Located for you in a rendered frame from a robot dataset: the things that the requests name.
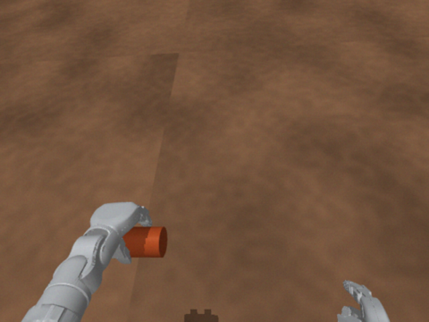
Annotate left robot arm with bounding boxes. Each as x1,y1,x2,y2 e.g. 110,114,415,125
21,225,119,322

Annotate can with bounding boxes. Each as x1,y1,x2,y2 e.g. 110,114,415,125
123,227,168,258

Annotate left robot hand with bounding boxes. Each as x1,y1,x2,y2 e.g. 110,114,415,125
90,202,152,264

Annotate right robot hand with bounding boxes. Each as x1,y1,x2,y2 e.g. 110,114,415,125
337,280,390,322

